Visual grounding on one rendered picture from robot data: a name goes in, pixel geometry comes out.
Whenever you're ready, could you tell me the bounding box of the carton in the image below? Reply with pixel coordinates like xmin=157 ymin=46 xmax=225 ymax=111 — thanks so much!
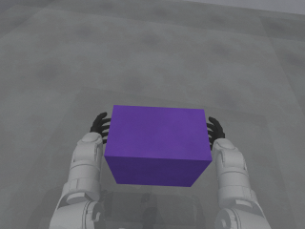
xmin=104 ymin=105 xmax=213 ymax=187

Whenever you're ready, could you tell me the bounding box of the right robot forearm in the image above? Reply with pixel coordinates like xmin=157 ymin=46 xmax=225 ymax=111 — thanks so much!
xmin=212 ymin=138 xmax=269 ymax=223

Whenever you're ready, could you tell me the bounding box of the left robot forearm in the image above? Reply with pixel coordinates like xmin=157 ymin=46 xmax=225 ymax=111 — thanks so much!
xmin=49 ymin=132 xmax=103 ymax=229

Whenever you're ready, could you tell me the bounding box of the robot left upper arm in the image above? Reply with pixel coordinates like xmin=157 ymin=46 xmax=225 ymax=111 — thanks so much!
xmin=50 ymin=200 xmax=107 ymax=229

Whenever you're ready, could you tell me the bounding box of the robot left hand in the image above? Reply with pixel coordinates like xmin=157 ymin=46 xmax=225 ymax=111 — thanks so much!
xmin=90 ymin=112 xmax=112 ymax=144

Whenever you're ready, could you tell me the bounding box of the robot right upper arm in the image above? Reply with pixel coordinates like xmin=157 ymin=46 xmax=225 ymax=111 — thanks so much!
xmin=214 ymin=207 xmax=271 ymax=229

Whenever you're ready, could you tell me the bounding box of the robot right hand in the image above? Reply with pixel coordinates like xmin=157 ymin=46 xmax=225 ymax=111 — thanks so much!
xmin=206 ymin=117 xmax=225 ymax=150

